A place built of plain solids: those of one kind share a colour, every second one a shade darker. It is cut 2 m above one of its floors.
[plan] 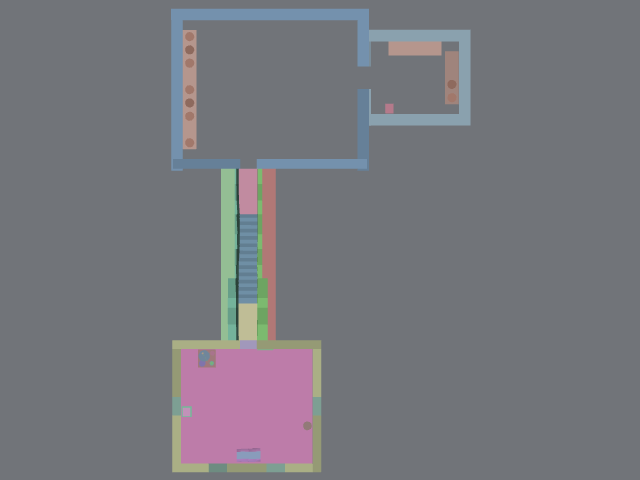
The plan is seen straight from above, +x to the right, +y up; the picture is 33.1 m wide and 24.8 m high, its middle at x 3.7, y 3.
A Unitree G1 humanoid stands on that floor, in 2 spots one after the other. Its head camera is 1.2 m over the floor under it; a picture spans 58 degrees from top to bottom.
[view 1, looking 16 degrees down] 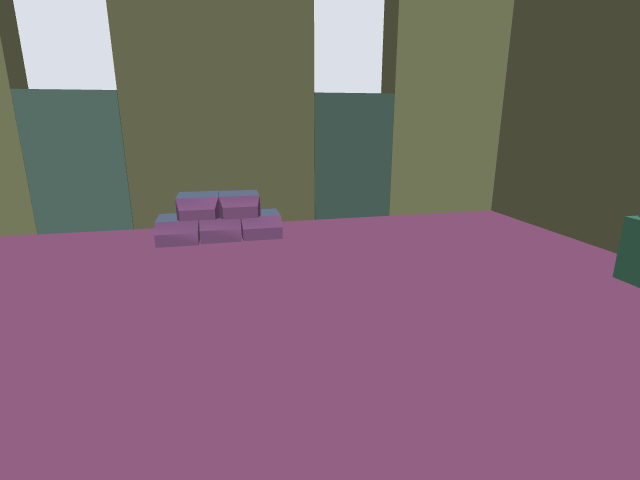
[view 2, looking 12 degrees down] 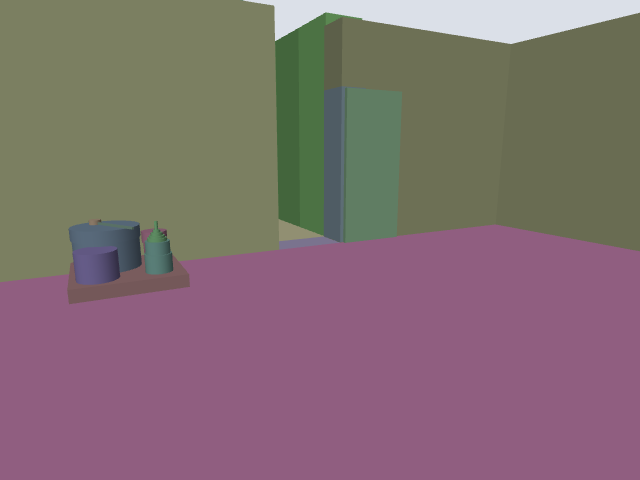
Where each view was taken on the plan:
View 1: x -0.02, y -3.60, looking -103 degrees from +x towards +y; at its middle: floor_yard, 4.35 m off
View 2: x -2.38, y -7.35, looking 62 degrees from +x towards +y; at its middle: threshold_cellar_door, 5.77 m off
